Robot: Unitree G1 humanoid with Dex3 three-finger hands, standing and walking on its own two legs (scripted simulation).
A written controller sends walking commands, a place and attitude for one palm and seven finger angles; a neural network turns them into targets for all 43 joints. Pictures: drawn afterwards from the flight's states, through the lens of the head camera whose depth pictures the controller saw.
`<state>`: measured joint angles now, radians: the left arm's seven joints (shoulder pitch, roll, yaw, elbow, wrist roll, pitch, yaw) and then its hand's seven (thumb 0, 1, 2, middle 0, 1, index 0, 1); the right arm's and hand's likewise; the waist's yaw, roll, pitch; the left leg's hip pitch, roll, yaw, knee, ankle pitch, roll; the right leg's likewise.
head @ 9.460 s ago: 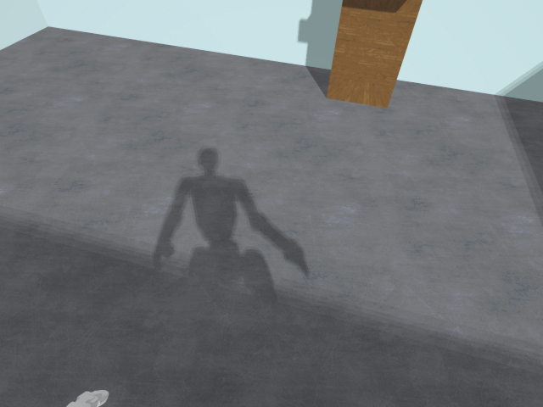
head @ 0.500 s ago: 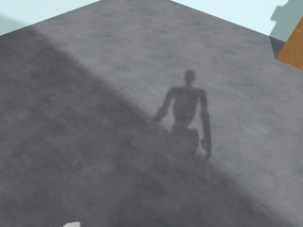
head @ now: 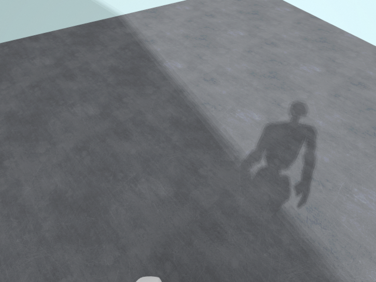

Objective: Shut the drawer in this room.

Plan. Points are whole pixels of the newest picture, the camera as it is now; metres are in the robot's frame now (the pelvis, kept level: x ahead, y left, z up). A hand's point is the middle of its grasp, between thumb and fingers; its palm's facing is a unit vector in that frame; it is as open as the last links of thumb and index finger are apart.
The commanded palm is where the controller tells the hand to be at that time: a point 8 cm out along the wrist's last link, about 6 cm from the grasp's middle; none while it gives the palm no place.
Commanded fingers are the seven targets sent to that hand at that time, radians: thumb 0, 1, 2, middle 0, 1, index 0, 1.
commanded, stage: turn or walk to find it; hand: left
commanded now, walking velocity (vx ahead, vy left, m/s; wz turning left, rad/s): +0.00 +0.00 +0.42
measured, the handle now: out of the picture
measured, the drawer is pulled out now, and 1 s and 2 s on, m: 0.20 0.20 0.20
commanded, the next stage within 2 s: none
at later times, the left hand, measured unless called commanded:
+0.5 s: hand out of the picture +0.04 +0.26 -0.16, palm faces +0.21 -0.94 -0.25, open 7.4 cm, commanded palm none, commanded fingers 0.00 0.90 0.90 -0.20 -0.30 -0.20 -0.30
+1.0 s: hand out of the picture -0.08 +0.19 -0.16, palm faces +0.44 -0.86 -0.25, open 7.4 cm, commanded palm none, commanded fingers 0.00 0.90 0.90 -0.20 -0.30 -0.20 -0.30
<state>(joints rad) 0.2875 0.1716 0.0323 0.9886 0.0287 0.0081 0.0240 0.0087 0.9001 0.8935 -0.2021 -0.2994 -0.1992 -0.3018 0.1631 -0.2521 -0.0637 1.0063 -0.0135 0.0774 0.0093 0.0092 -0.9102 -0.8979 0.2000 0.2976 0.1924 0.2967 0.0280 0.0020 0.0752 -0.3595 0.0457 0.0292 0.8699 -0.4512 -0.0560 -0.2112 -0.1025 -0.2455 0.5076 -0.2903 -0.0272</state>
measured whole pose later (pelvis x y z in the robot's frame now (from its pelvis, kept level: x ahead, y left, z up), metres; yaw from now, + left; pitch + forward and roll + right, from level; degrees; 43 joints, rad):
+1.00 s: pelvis -0.05 -0.01 +0.00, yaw +25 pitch -1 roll +1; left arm 0.24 0.18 0.04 0.97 0.03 0.01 0.02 0.01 0.91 0.89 -0.20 -0.30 -0.20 -0.30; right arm 0.20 -0.25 -0.08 1.01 -0.02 0.08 0.01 0.01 -0.91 -0.90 0.20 0.30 0.19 0.30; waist 0.00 0.01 0.08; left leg -0.39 0.05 0.01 0.92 -0.44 -0.06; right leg -0.20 -0.11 -0.22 0.50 -0.28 -0.01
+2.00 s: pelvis -0.08 -0.04 +0.00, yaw +50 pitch +0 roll +1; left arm 0.24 0.16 0.04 0.96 0.02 0.01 0.03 0.01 0.90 0.89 -0.20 -0.30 -0.20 -0.30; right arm 0.25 -0.26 -0.09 1.02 -0.02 0.09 0.01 0.01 -0.91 -0.90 0.20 0.30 0.19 0.30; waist -0.01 0.03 0.06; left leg -0.43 0.05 -0.03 1.06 -0.38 -0.07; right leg -0.20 -0.09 -0.22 0.46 -0.25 -0.03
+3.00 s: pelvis -0.09 -0.07 +0.00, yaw +74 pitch -1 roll +2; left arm 0.20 0.15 0.03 0.95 0.01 0.01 0.03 0.01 0.90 0.89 -0.20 -0.30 -0.20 -0.30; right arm 0.26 -0.26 -0.09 1.01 -0.02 0.08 0.01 0.01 -0.91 -0.90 0.20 0.30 0.19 0.30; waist -0.04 0.05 0.06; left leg -0.48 0.02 -0.05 1.16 -0.35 -0.06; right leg -0.18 -0.07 -0.17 0.47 -0.28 -0.04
